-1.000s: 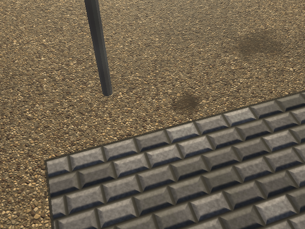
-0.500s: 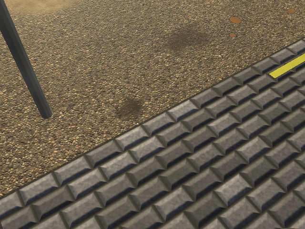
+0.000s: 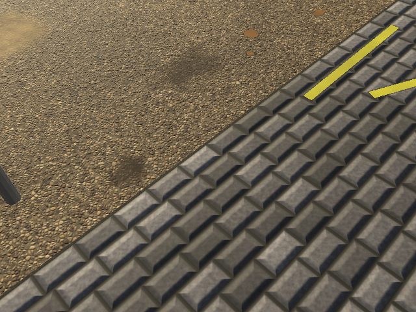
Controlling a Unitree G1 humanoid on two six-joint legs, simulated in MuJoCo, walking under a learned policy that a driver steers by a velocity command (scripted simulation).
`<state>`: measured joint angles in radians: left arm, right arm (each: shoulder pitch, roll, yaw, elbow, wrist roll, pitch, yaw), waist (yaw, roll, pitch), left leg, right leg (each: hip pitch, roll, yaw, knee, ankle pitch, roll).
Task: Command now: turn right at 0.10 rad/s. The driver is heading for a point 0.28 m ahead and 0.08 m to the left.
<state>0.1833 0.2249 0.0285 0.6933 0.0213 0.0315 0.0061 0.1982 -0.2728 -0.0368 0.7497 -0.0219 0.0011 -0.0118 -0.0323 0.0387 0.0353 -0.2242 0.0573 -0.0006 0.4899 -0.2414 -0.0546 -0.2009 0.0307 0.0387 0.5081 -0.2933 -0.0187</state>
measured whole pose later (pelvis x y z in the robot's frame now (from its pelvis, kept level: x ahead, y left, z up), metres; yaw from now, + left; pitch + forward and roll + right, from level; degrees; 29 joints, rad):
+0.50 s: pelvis +0.03 +0.01 +0.00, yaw +0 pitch +0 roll -1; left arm 0.30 0.26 0.05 0.83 -0.02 -0.01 0.02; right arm 0.25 -0.28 -0.04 0.88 0.03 -0.05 -0.01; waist 0.02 0.00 0.00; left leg -0.32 0.03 0.02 0.74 -0.48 0.03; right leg -0.13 0.03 0.04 0.45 -0.32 -0.04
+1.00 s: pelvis +0.14 +0.06 +0.00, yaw +1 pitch -1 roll +1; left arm 0.12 0.24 0.05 0.85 0.00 0.01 0.04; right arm 0.22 -0.25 -0.02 0.97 -0.01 -0.03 0.00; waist -0.03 -0.02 0.04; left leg -0.06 -0.06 0.05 0.40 -0.33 0.06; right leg -0.28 -0.04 0.02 0.48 -0.17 0.02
